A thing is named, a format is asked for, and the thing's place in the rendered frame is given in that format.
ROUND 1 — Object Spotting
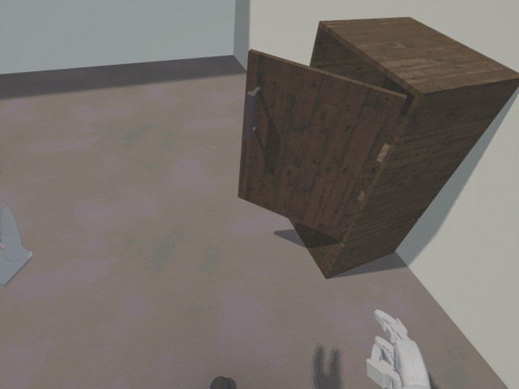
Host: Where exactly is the cupboard door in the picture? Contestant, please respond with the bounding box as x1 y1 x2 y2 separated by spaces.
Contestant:
238 49 407 239

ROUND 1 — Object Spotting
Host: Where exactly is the robot right hand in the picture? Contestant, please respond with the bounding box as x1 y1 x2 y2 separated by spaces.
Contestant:
367 310 431 389

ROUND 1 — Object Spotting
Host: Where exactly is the robot left hand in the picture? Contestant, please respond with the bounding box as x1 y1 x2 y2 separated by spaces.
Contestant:
0 144 32 289

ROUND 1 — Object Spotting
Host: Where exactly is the handle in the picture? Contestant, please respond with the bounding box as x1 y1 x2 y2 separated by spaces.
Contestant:
243 87 260 141

